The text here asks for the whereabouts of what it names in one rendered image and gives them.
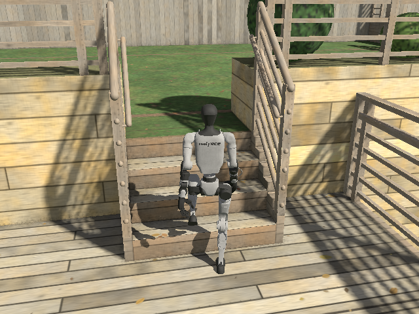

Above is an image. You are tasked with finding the robot right foot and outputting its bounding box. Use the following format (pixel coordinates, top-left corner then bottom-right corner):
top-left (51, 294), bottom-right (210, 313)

top-left (216, 257), bottom-right (225, 274)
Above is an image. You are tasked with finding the robot right shin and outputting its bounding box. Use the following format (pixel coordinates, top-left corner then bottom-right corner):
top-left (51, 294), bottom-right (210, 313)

top-left (217, 220), bottom-right (228, 265)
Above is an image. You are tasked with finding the left robot hand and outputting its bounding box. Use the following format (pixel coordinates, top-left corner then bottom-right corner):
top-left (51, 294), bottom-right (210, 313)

top-left (178, 197), bottom-right (194, 218)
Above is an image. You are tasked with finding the left robot forearm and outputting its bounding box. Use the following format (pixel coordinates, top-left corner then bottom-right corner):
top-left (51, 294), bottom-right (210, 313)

top-left (178, 161), bottom-right (190, 198)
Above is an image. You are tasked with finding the robot left upper arm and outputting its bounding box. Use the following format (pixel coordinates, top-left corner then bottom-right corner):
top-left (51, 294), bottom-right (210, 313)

top-left (183, 132), bottom-right (196, 170)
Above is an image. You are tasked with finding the robot right upper arm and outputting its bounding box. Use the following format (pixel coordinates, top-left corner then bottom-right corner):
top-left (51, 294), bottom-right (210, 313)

top-left (223, 132), bottom-right (237, 168)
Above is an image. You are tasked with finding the right robot forearm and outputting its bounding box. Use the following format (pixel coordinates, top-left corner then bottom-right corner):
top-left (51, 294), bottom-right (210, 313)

top-left (229, 159), bottom-right (238, 183)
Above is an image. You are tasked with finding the right robot hand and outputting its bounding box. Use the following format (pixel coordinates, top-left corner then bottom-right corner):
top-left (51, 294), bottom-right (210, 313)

top-left (224, 181), bottom-right (237, 193)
